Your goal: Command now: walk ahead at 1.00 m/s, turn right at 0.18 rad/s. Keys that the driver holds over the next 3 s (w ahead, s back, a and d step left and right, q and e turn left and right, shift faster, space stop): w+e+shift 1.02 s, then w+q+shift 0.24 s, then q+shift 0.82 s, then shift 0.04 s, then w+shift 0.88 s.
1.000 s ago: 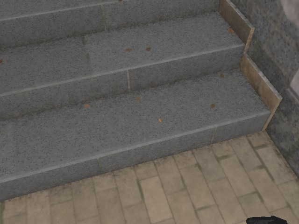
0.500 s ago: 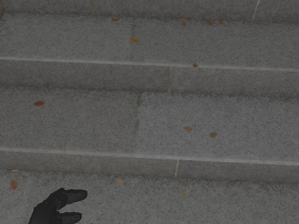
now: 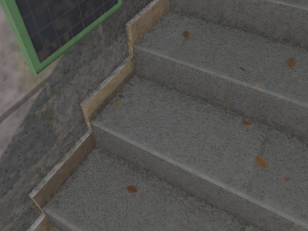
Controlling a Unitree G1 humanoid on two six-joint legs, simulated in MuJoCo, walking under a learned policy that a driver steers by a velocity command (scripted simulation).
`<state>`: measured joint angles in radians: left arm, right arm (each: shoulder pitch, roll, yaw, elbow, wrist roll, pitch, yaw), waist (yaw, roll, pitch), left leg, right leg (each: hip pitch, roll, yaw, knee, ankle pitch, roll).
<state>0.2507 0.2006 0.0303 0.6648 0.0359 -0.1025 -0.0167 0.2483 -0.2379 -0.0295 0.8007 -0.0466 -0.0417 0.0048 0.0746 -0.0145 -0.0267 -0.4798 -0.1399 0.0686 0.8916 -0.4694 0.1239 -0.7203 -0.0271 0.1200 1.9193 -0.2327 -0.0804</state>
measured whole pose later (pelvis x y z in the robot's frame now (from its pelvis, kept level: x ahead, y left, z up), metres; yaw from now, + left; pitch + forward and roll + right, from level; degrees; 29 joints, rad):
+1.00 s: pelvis +0.87 -0.27 +0.37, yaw -48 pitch +4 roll -2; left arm -0.18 0.14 -0.02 0.42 0.02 0.05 -0.03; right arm 0.56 -0.18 -0.04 0.98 0.02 -0.12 -0.03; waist -0.01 -0.02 0.00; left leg 0.18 0.15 0.31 0.29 -0.20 -0.05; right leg -1.11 0.10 -0.12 1.46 -0.38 -0.19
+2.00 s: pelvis +1.41 -0.72 +0.81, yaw -17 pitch +3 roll -4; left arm 0.20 0.30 0.08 0.81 0.04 -0.11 0.06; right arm 0.03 -0.31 -0.04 0.67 -0.02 -0.10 0.12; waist 0.08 -0.01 -0.10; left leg -0.70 0.09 0.00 1.10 -0.36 -0.05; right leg -0.33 -0.09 -0.21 0.48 -0.19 0.03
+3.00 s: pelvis +1.88 -0.93 +0.97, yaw -2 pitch +4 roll +3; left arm 0.67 0.11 0.03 1.01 0.02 -0.12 0.02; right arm -0.13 -0.08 0.03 0.53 -0.02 -0.02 0.02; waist 0.08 0.00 -0.03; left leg -1.32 0.01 0.13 1.80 -0.40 0.14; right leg 0.10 0.02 -0.04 0.21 -0.36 -0.08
